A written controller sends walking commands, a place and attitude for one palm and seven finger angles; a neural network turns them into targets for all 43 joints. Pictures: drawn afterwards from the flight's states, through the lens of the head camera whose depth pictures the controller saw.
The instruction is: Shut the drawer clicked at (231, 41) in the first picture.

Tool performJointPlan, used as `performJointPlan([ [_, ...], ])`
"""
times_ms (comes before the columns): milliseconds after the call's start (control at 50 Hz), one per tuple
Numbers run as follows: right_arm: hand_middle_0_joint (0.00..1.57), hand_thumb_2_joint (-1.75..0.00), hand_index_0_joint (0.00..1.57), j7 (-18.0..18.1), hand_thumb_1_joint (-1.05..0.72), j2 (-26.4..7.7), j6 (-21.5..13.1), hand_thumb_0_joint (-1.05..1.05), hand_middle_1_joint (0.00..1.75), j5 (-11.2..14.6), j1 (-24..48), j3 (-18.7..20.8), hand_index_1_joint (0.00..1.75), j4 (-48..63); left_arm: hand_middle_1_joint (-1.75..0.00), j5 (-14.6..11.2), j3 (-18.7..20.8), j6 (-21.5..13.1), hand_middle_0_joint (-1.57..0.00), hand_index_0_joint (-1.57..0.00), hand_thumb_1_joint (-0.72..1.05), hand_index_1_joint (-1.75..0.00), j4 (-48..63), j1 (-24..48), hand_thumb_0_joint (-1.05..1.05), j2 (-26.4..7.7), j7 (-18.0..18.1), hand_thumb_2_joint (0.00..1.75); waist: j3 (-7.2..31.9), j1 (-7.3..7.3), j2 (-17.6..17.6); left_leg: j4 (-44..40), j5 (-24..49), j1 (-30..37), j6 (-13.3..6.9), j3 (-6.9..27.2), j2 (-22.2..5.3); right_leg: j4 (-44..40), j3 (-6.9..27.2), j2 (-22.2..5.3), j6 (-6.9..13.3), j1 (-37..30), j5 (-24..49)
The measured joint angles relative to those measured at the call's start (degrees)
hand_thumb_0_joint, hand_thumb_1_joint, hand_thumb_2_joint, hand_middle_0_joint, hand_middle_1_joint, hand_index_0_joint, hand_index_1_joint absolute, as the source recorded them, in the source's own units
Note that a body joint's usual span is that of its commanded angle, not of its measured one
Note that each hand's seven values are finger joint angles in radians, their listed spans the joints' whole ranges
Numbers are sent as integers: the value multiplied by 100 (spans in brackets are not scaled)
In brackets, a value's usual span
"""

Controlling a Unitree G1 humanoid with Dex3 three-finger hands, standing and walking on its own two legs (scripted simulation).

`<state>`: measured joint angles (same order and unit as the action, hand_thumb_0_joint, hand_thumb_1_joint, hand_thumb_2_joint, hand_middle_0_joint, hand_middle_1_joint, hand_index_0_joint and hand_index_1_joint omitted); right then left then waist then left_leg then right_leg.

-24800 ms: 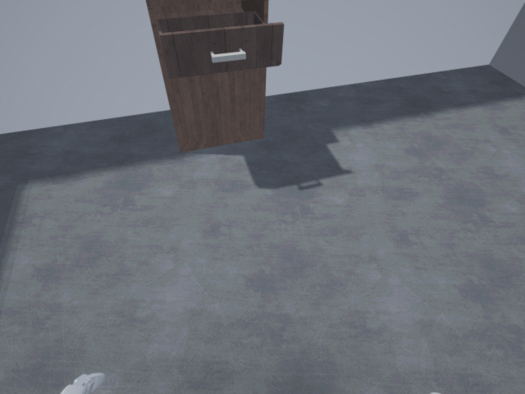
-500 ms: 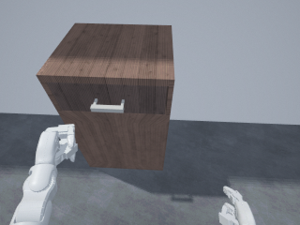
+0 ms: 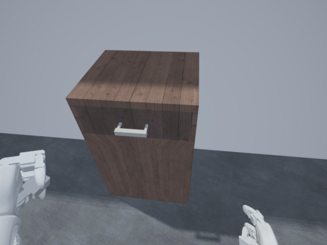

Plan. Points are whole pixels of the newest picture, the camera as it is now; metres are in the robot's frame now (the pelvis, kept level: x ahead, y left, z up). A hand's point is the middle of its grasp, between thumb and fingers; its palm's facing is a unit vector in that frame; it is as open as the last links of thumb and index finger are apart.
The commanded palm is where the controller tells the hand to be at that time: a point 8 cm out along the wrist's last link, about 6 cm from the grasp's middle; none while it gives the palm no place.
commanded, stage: draw the hand back to the body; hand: left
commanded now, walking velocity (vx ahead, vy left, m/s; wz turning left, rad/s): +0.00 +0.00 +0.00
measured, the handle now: (132, 129) +0.56 +0.20 -0.09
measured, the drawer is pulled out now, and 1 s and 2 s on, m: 0.00 0.00 0.00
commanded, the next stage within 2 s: step back with the hand held close in 0.18 s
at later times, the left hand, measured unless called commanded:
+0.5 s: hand (45, 178) +0.18 +0.24 +0.16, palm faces +0.36 -0.81 -0.46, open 3.3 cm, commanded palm +0.12 +0.28 +0.18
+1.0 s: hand (10, 226) +0.10 +0.26 +0.15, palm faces +0.38 -0.80 -0.47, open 3.3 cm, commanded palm +0.04 +0.29 +0.18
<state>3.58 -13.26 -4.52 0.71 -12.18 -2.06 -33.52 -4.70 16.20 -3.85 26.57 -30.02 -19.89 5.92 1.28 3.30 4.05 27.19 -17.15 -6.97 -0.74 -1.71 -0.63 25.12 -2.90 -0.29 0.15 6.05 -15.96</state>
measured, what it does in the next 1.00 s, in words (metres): shifts its weight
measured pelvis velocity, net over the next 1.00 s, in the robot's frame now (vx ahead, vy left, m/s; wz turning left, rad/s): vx -0.09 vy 0.01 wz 0.00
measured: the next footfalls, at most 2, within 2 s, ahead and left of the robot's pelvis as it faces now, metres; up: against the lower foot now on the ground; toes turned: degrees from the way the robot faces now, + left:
right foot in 1.24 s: -0.07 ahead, -0.11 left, +0.00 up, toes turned +6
right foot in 1.96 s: -0.33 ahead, -0.09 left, +0.00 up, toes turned -3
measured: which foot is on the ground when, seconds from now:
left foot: down 0.00-1.00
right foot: down 0.00-1.00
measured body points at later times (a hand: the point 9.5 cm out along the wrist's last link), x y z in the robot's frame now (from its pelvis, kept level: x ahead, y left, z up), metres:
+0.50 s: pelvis -0.02 +0.00 +0.00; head -0.01 -0.02 +0.45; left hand +0.16 +0.28 +0.19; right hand +0.16 -0.24 -0.08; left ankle -0.02 +0.11 -0.74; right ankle -0.02 -0.12 -0.74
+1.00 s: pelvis -0.09 +0.01 -0.01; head -0.07 +0.01 +0.44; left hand +0.08 +0.30 +0.18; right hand +0.10 -0.22 -0.08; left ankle -0.02 +0.11 -0.74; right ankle -0.02 -0.12 -0.74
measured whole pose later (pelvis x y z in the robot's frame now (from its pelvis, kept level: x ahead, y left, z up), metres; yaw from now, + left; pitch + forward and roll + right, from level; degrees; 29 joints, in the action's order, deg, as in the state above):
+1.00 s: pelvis -0.09 +0.01 -0.01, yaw +0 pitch +0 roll -1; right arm 3.9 -11.8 -2.9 0.1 -10.6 0.0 -31.0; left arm -1.6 21.4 -13.4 31.6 -35.3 -21.2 7.9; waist -1.7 0.7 1.4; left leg 33.6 -13.5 -21.5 -2.6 -1.7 -0.2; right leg 29.3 -3.0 -1.0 -0.7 19.5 -9.9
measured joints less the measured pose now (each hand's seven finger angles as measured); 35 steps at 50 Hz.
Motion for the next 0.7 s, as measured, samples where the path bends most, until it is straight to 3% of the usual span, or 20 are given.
performJointPlan([
  [100,20,-90,20,15,-91,1,-102,1,30,-1,9,59,29,-64,-160,11,151,-186,-140,-141,89,-159,207,-234,1,23,12,90,-25,42,49,10,11,27,17,18,-26,-15,-17,26,19,-42,18],
  [200,20,-90,20,60,-91,15,-116,1,30,-14,54,74,29,-114,-160,47,46,-170,-141,-141,89,-159,-117,-71,1,199,24,90,-141,42,38,6,59,2,31,38,-37,-3,-38,37,40,-15,49],
  [320,20,-90,20,98,-91,40,-248,1,30,-35,-23,64,29,-166,-160,82,-59,-142,-141,-141,89,-159,-50,-95,2,177,50,90,-145,14,-15,-25,70,39,53,17,-59,-10,-17,60,63,-31,56],
  [440,20,-90,20,10,-91,-5,29,1,30,-83,95,136,29,-54,-160,153,401,-601,-141,-141,89,-159,60,-97,2,-23,38,90,-147,-204,-14,31,104,-262,43,14,-100,-146,-11,102,41,189,202],
  [560,20,-90,20,-17,-91,-79,348,1,30,-66,209,308,29,84,-160,162,368,-671,-140,-141,89,-159,61,-391,1,-76,3,90,-320,-377,-101,-115,296,-515,-50,-108,-2,-149,104,2,-49,539,356],
  [700,20,-90,20,52,-91,-15,498,1,30,-29,138,348,29,196,-160,154,424,-665,-140,-141,89,-159,565,-774,2,-381,48,90,-393,-364,-329,-2,389,-803,-119,-127,68,6,122,-75,-112,839,429],
])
